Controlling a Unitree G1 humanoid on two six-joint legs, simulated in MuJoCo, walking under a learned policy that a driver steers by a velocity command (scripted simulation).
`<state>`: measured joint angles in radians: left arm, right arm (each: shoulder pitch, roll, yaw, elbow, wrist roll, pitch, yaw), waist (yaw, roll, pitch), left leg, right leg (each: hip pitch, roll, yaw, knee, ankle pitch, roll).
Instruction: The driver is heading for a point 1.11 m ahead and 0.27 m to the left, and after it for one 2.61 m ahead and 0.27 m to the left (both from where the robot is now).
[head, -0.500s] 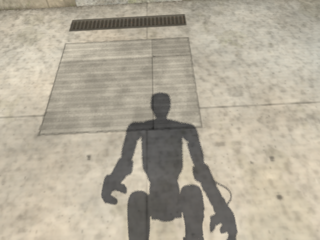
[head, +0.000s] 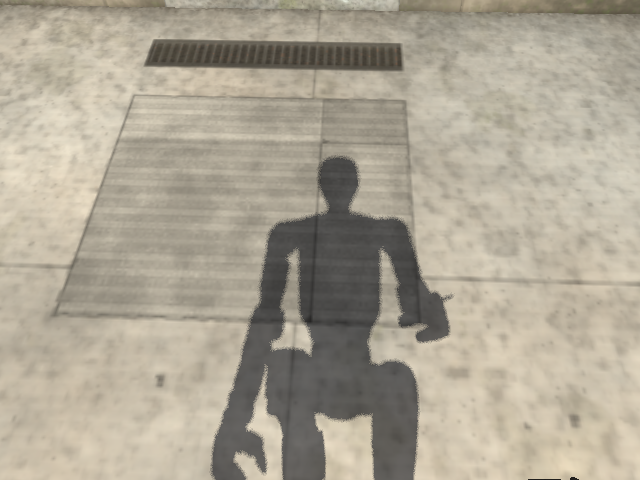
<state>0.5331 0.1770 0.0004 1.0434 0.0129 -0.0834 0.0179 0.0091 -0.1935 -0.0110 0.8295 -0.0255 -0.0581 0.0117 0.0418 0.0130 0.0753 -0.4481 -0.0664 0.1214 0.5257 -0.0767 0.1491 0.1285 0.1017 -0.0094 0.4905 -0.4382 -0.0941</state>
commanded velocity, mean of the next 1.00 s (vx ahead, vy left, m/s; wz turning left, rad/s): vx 0.50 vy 0.00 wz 0.08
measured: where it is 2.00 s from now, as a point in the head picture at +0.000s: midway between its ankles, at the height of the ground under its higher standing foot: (290, 235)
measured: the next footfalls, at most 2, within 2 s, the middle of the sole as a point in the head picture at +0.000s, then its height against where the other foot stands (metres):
right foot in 0.54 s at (409, 470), level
left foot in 1.12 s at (321, 345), level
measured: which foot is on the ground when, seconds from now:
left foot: down 0.00-0.56, up 0.58-1.00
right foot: down 0.00-0.00, up 0.02-0.52, down 0.54-1.00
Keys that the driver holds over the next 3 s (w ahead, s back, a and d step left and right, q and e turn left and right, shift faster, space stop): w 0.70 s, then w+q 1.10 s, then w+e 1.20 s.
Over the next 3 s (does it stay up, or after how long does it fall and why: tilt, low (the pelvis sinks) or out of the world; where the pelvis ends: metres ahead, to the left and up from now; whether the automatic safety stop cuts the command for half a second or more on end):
stays up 1.47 0.32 0.03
